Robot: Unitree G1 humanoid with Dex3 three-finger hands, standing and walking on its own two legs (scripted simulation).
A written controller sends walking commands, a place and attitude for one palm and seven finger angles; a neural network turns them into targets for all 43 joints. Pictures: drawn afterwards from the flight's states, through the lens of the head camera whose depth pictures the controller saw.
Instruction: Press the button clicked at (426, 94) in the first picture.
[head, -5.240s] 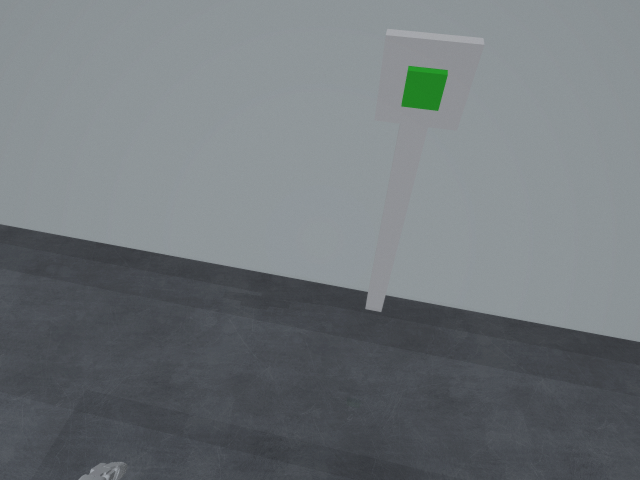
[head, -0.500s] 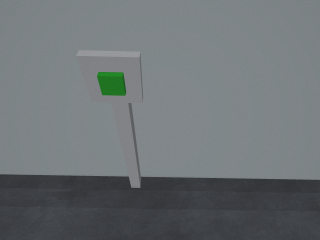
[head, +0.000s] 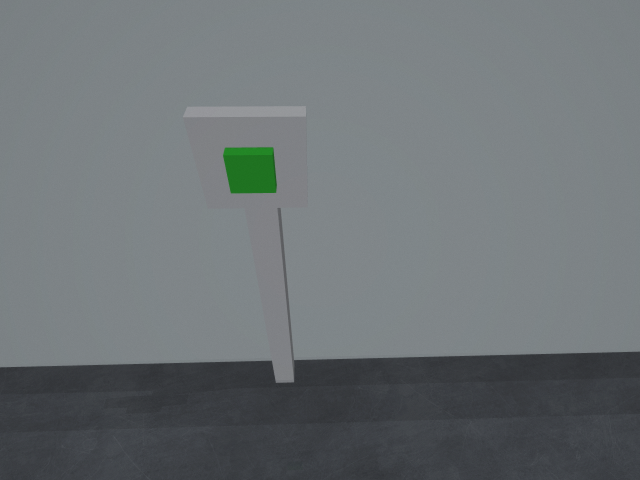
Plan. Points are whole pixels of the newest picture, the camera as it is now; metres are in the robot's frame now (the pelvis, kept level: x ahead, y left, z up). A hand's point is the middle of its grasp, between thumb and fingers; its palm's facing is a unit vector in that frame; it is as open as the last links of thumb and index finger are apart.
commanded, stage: look again from close up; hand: left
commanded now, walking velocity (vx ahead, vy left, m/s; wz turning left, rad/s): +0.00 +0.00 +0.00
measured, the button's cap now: (251, 169) +0.53 +0.14 +0.11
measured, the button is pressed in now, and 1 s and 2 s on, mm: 0 0 0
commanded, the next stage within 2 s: shuffle to correct the standing spot in 0.10 s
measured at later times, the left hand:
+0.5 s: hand out of the picture +0.00 +0.13 -0.18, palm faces +0.04 -0.98 -0.18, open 7.4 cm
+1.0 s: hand out of the picture +0.12 +0.07 -0.18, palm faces +0.10 -0.96 -0.24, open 7.4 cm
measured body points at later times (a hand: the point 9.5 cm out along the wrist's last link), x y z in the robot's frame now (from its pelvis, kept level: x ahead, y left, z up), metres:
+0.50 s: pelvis +0.03 -0.04 -0.01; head +0.05 -0.04 +0.44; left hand +0.00 +0.18 -0.16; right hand +0.02 -0.26 -0.17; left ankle +0.01 +0.09 -0.73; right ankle -0.03 -0.13 -0.74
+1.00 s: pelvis +0.10 -0.12 -0.01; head +0.14 -0.13 +0.43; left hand +0.11 +0.12 -0.16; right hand +0.14 -0.35 -0.18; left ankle +0.04 +0.03 -0.71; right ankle +0.13 -0.23 -0.74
